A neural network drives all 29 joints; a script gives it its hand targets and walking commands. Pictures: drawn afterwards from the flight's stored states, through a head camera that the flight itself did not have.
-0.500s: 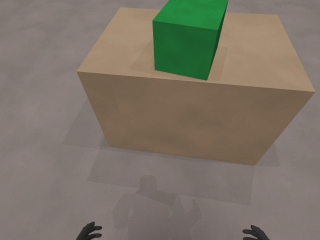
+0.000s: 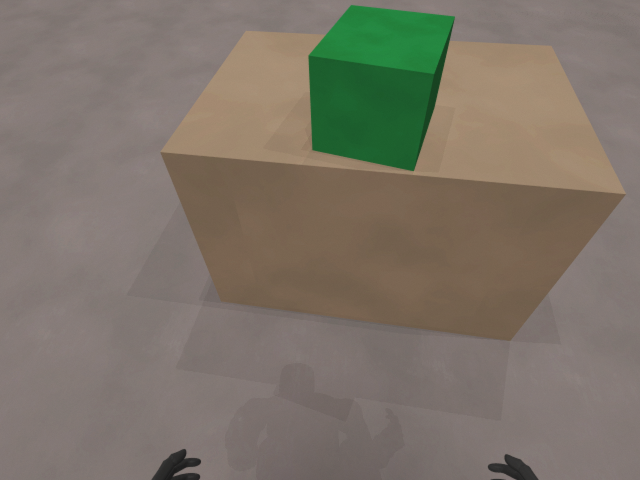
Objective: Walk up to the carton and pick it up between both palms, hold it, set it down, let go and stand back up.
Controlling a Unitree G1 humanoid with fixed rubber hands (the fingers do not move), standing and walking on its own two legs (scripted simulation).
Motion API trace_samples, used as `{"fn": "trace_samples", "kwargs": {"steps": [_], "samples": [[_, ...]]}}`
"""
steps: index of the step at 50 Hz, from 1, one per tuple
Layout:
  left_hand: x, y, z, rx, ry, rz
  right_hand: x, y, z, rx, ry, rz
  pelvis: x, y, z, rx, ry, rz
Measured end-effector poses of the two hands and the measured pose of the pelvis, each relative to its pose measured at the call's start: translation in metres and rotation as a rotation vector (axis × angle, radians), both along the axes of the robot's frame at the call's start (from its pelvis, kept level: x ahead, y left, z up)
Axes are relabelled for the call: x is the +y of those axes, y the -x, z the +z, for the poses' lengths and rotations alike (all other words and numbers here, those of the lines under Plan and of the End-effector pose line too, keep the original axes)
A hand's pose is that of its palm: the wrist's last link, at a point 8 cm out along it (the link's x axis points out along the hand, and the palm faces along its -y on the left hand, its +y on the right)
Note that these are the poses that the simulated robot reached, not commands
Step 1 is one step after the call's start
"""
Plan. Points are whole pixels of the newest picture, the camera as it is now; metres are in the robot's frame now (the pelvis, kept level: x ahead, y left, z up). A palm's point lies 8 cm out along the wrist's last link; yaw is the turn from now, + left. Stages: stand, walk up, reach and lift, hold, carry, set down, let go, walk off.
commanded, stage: stand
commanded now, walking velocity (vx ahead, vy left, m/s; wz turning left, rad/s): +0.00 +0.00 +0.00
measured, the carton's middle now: (381, 85) +0.92 -0.10 +0.03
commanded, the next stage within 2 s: none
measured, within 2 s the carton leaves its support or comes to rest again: neither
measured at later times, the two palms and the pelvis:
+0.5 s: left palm out of the picture +0.08 +0.24 -0.11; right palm out of the picture +0.08 -0.24 -0.11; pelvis -0.01 +0.00 +0.00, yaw +0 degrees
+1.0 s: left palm out of the picture +0.05 +0.24 -0.11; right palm out of the picture +0.06 -0.25 -0.11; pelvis -0.01 +0.00 +0.01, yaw +1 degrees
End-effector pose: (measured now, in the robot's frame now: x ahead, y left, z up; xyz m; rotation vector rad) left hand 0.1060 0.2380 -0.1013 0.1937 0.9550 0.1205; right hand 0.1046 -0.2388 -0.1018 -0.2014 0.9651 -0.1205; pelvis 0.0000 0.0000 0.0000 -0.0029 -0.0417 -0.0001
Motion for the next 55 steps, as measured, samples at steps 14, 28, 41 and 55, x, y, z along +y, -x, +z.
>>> {"fn": "trace_samples", "kwargs": {"steps": [14,28,41,55], "samples": [[0.001,0.019,-0.002,0.036,-0.001,0.013,-0.002,0.016,-0.002,0.037,0.001,-0.004,-0.001,0.005,0.002,-0.002,0.000,0.005],[0.002,0.033,-0.004,0.065,-0.003,0.023,-0.004,0.029,-0.004,0.065,0.004,-0.004,-0.002,0.008,0.004,-0.002,0.001,0.009],[0.003,0.045,-0.006,0.094,-0.006,0.031,-0.006,0.038,-0.006,0.093,0.007,-0.003,-0.003,0.009,0.005,-0.001,0.001,0.013],[0.003,0.054,-0.008,0.124,-0.009,0.041,-0.008,0.045,-0.007,0.122,0.012,-0.003,-0.004,0.009,0.006,0.001,0.002,0.017]]}}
